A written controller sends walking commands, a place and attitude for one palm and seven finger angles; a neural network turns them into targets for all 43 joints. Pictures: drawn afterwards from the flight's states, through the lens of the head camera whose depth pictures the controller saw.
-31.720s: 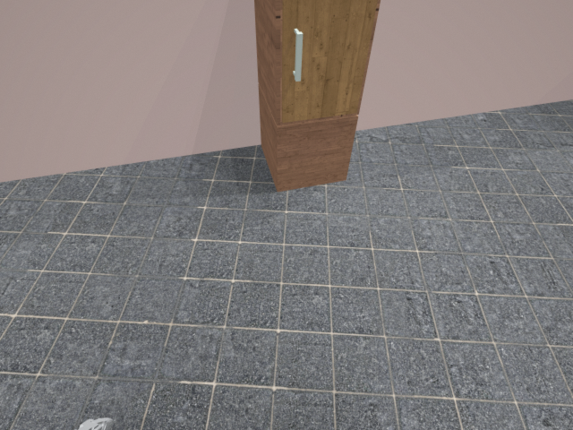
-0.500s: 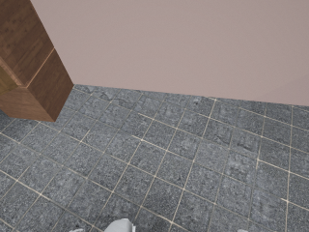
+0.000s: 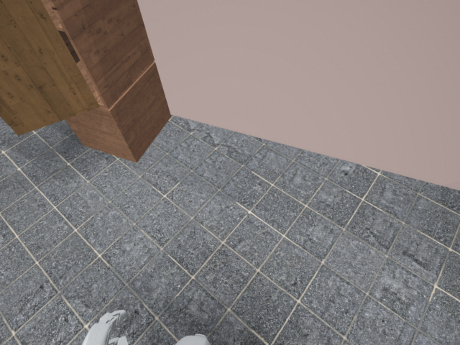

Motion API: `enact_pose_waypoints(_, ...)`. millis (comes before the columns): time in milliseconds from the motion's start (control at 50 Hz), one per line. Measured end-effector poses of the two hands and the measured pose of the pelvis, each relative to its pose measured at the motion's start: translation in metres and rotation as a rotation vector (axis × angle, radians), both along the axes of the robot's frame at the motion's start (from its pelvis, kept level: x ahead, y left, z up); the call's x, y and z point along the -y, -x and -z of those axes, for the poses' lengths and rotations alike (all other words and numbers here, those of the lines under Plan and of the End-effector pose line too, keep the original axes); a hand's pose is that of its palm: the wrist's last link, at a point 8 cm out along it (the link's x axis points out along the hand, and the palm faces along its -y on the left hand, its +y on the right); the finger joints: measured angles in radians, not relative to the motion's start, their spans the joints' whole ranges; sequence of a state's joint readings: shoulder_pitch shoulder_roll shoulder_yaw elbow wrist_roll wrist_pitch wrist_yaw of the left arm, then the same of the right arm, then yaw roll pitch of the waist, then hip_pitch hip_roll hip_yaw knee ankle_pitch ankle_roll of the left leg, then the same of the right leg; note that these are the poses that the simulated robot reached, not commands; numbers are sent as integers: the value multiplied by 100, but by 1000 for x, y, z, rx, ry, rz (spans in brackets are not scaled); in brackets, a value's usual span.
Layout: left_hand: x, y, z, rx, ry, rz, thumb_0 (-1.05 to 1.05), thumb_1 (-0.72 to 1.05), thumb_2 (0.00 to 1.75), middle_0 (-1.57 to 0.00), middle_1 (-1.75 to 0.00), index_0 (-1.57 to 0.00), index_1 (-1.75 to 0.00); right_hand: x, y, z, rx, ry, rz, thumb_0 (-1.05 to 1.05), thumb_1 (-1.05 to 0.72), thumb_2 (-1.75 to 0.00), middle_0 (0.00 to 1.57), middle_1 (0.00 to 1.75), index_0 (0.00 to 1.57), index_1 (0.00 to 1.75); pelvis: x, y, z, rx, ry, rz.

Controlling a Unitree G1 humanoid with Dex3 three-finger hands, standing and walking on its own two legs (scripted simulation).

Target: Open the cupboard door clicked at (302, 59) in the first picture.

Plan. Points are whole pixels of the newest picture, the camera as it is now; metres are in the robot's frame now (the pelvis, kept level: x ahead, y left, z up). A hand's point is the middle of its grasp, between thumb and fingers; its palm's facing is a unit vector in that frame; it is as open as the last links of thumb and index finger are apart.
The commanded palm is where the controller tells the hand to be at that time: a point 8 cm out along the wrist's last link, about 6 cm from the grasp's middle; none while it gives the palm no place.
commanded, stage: turn to face it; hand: left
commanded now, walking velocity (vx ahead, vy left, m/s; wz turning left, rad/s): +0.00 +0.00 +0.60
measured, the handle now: out of the picture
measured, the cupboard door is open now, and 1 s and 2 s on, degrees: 50 50 50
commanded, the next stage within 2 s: take the last steps up to it in 0.84 s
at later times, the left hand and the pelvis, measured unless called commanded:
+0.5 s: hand out of the picture -0.03 +0.22 -0.18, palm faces +0.37 -0.89 -0.27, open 7.4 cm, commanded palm none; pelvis +0.01 +0.01 +0.00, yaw +19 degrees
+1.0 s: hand out of the picture +0.01 +0.15 -0.14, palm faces +0.49 -0.84 -0.26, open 7.3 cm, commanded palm none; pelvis +0.05 -0.04 +0.02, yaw +29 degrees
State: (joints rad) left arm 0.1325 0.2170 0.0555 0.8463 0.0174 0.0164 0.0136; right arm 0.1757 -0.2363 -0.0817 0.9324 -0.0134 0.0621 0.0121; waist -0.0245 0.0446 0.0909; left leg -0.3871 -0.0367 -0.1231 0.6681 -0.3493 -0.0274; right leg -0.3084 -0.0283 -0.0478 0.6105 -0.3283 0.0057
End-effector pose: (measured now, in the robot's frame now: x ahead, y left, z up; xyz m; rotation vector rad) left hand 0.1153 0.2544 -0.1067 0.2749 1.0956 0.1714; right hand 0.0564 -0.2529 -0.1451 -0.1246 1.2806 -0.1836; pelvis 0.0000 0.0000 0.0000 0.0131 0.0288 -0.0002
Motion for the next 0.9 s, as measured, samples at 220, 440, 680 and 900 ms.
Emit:
enact_pose_waypoints(220,34,66,-3,-77,53,-193,0,91,89,-20,-30,-20,-30,16,-46,-16,-38,-1,-154,1,-91,-90,20,30,20,30,21,-8,-17,12,-41,-173)
enact_pose_waypoints(440,-3,159,37,-207,91,-419,1,91,89,-20,-30,-20,-30,-46,-147,-25,140,50,-412,1,-90,-90,20,30,20,30,-2,-11,5,6,-12,-316)
enact_pose_waypoints(680,-8,136,13,-132,74,-478,1,91,90,-19,-30,-19,-30,-62,-141,-29,84,27,-490,1,-90,-90,21,30,20,30,4,-20,-12,4,12,-392)
enact_pose_waypoints(900,51,113,4,-82,65,-497,1,90,89,-20,-30,-20,-30,-18,-134,0,-55,-15,-464,1,-90,-90,21,30,20,30,39,-40,-9,16,-25,-462)
